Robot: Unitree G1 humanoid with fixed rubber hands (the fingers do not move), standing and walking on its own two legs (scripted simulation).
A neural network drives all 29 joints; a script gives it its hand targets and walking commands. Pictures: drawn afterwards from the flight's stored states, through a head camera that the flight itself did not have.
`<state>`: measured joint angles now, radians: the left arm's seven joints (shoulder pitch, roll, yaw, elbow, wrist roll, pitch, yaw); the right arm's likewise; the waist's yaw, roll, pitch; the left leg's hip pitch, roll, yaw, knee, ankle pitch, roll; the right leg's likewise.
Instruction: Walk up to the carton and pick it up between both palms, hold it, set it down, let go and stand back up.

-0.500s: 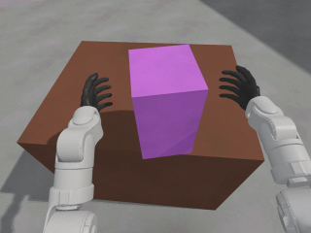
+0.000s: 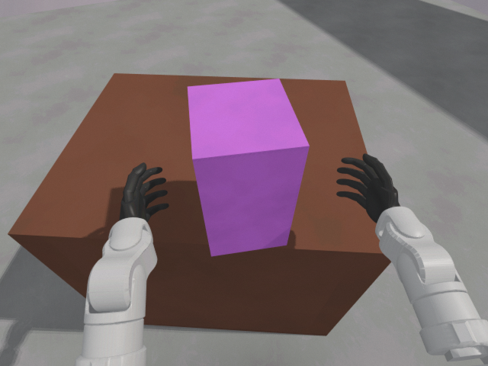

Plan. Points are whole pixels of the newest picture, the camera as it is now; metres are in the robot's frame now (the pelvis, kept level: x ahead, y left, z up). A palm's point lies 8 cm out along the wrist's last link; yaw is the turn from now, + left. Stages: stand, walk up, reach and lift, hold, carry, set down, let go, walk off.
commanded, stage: set down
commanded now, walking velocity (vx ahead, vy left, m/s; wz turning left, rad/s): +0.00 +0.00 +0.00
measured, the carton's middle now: (242, 174) +0.44 +0.04 +0.06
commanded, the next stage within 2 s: let go in 2.00 s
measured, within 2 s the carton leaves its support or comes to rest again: neither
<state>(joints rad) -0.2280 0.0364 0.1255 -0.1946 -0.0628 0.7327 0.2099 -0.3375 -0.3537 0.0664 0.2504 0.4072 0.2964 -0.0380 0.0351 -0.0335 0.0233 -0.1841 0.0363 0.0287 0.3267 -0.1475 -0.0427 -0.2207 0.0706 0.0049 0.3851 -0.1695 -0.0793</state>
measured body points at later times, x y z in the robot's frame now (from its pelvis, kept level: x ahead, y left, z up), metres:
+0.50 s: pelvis +0.01 +0.00 +0.00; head +0.03 +0.00 +0.45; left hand +0.26 +0.19 +0.06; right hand +0.29 -0.20 +0.05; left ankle +0.01 +0.15 -0.75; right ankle +0.02 -0.06 -0.75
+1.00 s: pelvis +0.01 +0.01 +0.00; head +0.02 +0.02 +0.45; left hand +0.22 +0.19 -0.01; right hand +0.23 -0.20 +0.00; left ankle +0.01 +0.15 -0.75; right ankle +0.02 -0.06 -0.75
